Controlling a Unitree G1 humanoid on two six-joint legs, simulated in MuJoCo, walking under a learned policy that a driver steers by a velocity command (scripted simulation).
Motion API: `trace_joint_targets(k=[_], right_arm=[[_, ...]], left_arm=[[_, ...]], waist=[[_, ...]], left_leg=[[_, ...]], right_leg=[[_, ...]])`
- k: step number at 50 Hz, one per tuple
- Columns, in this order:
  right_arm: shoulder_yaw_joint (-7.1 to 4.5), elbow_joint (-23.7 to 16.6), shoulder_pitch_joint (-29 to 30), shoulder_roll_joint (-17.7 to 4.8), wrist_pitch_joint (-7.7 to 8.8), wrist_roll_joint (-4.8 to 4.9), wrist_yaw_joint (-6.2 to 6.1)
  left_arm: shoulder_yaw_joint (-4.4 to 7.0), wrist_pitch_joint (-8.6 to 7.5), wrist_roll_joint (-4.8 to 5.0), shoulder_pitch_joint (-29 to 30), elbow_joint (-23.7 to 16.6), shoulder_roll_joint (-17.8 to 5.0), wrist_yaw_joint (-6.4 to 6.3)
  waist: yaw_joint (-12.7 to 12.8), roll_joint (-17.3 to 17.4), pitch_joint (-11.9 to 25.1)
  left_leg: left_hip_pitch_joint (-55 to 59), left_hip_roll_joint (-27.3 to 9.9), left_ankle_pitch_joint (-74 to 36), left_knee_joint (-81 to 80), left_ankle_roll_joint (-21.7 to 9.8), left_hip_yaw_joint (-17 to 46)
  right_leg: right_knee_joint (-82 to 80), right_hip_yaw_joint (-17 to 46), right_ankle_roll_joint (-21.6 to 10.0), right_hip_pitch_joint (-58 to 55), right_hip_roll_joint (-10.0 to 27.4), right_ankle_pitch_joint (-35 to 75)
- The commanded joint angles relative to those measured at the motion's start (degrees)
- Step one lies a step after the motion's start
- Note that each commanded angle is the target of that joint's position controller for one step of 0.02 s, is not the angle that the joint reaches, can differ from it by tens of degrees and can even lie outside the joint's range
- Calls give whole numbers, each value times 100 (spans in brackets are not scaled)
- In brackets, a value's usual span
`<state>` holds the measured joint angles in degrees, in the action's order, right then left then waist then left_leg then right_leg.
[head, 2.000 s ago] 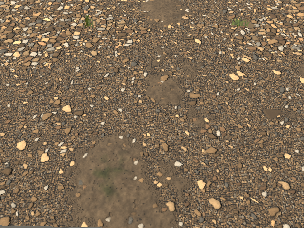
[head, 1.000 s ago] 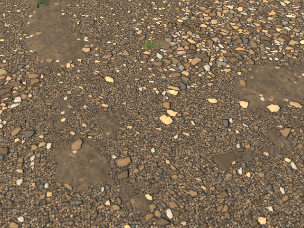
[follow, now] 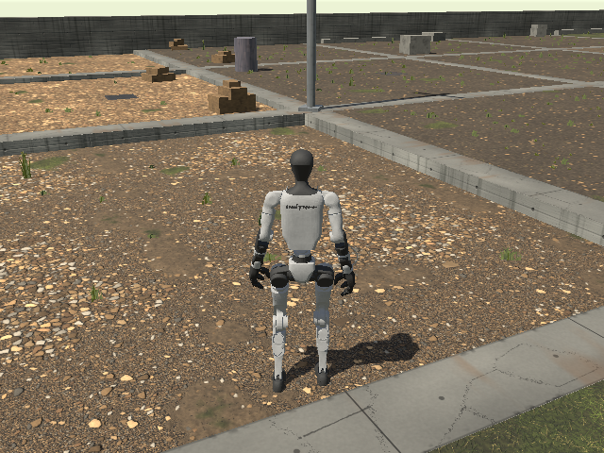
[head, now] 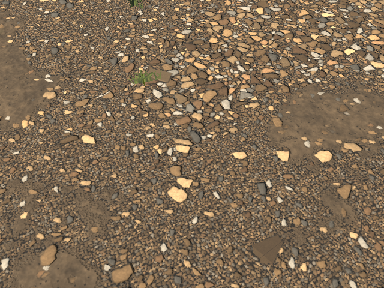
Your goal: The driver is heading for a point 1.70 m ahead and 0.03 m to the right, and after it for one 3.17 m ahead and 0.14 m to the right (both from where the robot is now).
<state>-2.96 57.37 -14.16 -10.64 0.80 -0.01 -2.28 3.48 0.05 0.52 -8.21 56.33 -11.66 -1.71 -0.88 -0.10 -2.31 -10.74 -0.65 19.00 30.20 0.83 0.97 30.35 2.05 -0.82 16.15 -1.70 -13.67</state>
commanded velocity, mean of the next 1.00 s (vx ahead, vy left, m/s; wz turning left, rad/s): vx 0.00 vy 0.00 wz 0.00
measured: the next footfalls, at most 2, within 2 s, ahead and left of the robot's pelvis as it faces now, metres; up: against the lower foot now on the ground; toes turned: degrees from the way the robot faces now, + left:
right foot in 2.00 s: +0.42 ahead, -0.08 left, +0.00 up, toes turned -1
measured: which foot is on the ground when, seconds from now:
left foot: down 0.00-1.00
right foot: down 0.00-1.00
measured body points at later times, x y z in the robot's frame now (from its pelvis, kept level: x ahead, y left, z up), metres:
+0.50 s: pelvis +0.01 +0.00 +0.00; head +0.02 +0.00 +0.45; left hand +0.09 +0.25 -0.15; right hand +0.02 -0.24 -0.15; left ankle -0.03 +0.13 -0.73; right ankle +0.03 -0.11 -0.73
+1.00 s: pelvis +0.00 +0.00 +0.00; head +0.01 +0.00 +0.45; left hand +0.06 +0.24 -0.15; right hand -0.02 -0.23 -0.15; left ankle -0.03 +0.13 -0.73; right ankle +0.03 -0.11 -0.73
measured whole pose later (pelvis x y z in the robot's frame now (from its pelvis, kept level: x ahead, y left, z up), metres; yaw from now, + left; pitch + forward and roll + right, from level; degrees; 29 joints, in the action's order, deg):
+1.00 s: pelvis +0.00 +0.00 +0.00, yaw -1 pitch -1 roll +0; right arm -1.4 62.3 -18.5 -9.7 0.5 -0.2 -2.7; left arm 1.8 0.9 0.5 -8.3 64.8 -10.9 -2.0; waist -0.3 0.0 -2.8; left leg -8.4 -0.6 18.3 28.1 0.8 0.2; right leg 29.3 2.5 -0.6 14.5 -1.4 -13.3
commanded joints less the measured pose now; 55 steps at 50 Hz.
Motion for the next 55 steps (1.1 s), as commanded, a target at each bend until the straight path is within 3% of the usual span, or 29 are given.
trace_joint_targets(k=[1, 27, 55], right_arm=[[-119, -110, -284, -622, 21, 6, -12], [-12, 278, -456, -496, -36, -29, -48], [94, 428, -958, -378, 5, -18, -62]], left_arm=[[79, -28, 15, 70, -123, -501, -22], [-8, 56, 6, 262, 583, -546, -40], [-101, 50, -3, -123, 678, -477, -43]], waist=[[-6, 13, 400], [38, 26, 13], [56, 28, -88]], left_leg=[[-200, -158, -1567, -481, -137, 127], [-185, -47, -816, -749, -73, -36], [-350, -29, -588, -767, -74, -72]], right_leg=[[-188, 192, -312, -727, 253, 1859], [-490, 183, -194, -639, 228, 1011], [-568, 190, -195, -492, 202, 729]])
Keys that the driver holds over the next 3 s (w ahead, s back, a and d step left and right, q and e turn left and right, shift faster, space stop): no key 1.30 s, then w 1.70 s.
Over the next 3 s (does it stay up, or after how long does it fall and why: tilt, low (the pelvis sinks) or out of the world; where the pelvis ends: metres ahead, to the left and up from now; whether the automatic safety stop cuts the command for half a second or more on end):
stays up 0.79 0.07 0.00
